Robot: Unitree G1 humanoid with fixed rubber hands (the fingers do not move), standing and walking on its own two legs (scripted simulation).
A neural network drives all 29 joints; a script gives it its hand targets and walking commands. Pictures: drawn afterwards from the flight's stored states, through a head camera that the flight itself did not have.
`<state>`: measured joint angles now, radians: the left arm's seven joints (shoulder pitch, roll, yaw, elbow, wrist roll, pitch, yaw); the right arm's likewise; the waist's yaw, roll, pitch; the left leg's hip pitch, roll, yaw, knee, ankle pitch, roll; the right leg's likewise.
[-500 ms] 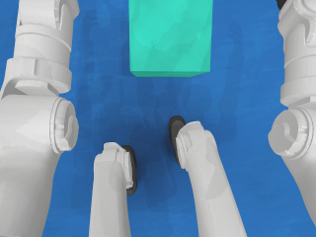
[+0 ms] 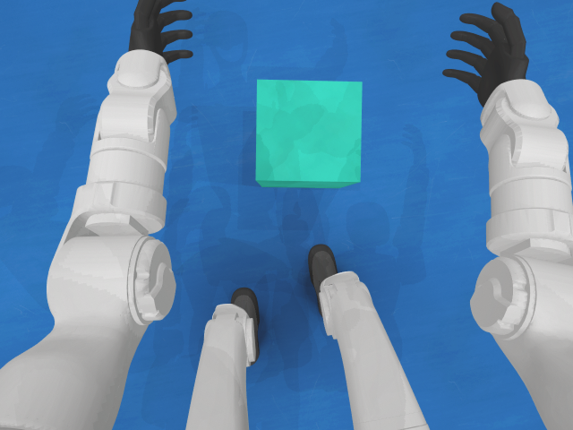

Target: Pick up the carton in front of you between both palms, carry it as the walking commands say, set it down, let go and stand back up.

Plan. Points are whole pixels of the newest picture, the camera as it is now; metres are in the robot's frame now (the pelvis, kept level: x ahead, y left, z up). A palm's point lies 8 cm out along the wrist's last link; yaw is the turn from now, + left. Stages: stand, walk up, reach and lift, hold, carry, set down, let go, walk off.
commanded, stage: let go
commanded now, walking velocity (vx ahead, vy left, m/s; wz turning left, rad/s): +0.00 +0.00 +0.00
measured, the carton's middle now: (304, 142) +0.51 -0.12 -0.52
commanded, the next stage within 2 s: stand in 1.36 s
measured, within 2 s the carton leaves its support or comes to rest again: neither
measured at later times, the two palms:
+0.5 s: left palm (85, 225) +0.39 +0.13 +0.00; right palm out of the picture +0.30 -0.30 +0.01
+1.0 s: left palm out of the picture +0.27 +0.24 +0.06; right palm out of the picture +0.24 -0.22 +0.06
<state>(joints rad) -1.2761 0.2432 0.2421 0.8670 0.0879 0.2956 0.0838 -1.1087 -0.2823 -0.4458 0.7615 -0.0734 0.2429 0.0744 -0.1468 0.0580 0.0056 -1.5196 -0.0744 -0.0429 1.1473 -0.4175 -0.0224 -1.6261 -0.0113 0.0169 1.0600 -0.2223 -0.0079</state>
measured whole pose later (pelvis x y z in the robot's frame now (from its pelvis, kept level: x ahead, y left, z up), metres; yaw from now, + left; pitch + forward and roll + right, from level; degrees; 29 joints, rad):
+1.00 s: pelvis +0.09 +0.02 +0.13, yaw -3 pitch -1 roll -1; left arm 0.21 0.20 0.04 0.45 0.01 0.07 -0.05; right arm 0.22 -0.22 -0.04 0.42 0.00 0.09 0.07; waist 0.00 0.04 0.08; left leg -0.08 -0.02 -0.05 0.45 -0.35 0.03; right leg -0.20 0.02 0.02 0.41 -0.19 0.02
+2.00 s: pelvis +0.09 -0.02 +0.12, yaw -2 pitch -2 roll +0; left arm 0.19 0.27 0.06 0.81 0.02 -0.02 0.03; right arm 0.25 -0.33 -0.05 0.73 -0.01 0.00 -0.02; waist 0.00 0.05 0.03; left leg -0.10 0.00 -0.08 0.51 -0.38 -0.02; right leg -0.25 0.04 -0.01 0.54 -0.26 -0.04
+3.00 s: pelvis +0.06 -0.01 +0.13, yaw -2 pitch -3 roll +0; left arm 0.16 0.33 0.04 0.95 0.00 -0.02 0.01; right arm 0.22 -0.36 -0.02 0.88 0.00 -0.02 -0.03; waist 0.01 0.02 0.05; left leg -0.08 -0.01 -0.07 0.43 -0.29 -0.02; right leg -0.22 0.03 0.00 0.44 -0.17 -0.03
